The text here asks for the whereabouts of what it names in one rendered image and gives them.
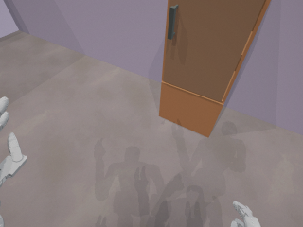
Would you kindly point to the right robot hand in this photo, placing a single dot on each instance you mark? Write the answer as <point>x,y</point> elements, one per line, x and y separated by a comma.
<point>247,216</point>

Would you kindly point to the left robot hand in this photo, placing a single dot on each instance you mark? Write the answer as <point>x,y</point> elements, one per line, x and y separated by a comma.
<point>12,163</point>

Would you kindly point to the cupboard door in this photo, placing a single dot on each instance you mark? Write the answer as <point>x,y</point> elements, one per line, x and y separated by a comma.
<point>209,38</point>

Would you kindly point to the handle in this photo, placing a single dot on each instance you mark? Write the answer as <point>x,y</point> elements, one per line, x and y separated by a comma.
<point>172,16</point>

